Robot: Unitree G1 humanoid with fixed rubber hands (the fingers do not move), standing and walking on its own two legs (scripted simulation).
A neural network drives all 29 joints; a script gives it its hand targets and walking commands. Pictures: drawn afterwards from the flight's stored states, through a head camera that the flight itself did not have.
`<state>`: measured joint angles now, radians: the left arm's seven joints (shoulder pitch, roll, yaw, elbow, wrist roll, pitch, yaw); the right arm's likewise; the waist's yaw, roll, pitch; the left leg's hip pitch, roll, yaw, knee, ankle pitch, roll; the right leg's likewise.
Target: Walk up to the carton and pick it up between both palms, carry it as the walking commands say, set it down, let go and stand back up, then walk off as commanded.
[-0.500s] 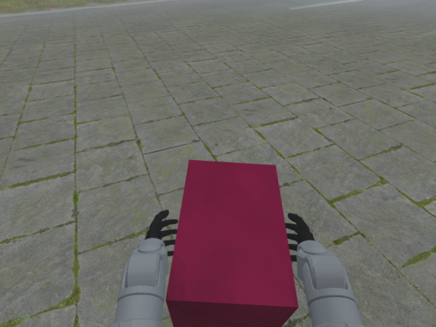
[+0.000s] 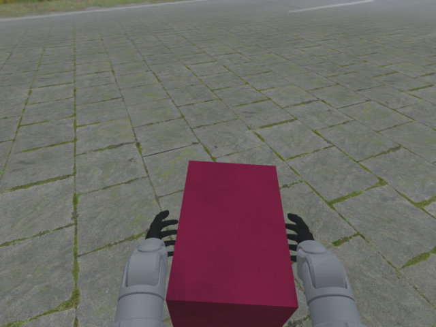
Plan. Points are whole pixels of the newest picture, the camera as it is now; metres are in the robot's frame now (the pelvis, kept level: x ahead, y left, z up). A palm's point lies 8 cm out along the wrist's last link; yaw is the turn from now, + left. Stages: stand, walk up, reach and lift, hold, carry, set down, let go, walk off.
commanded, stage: hold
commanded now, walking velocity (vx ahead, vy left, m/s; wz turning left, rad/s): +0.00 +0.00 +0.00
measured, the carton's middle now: (227, 247) +0.33 +0.01 -0.03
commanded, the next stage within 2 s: carry in 1.26 s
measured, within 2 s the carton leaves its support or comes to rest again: neither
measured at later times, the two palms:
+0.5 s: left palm (154, 251) +0.28 +0.15 +0.04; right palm (306, 255) +0.27 -0.14 +0.03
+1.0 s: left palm (153, 250) +0.28 +0.15 +0.04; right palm (305, 253) +0.27 -0.14 +0.04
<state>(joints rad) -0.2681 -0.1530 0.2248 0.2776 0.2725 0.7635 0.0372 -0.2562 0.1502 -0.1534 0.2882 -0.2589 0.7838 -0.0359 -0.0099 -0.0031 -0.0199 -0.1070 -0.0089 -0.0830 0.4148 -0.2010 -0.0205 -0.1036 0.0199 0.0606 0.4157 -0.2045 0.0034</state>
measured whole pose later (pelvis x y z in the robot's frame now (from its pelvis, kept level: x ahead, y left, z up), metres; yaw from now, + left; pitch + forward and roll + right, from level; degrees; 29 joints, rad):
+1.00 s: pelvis +0.00 +0.00 +0.00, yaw +0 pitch -7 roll +0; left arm -0.25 -0.15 0.21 0.26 0.27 0.77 0.03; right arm -0.24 0.15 -0.13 0.27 -0.25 0.79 -0.04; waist -0.01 0.00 -0.01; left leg -0.10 -0.01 -0.08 0.42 -0.20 -0.02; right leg -0.09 0.02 0.06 0.42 -0.20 0.01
